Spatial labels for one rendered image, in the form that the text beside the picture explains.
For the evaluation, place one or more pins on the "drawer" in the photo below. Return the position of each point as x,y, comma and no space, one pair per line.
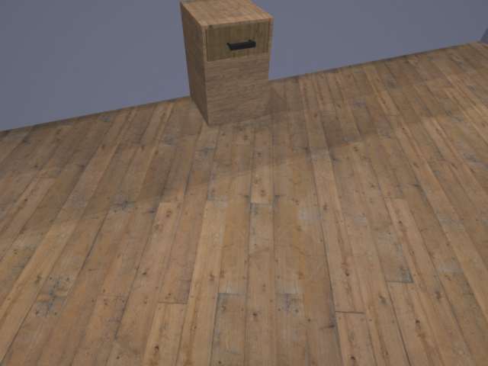
218,37

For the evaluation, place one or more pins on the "cabinet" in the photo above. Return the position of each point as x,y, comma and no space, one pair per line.
224,90

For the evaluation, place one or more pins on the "handle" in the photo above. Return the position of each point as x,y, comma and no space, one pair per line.
244,45

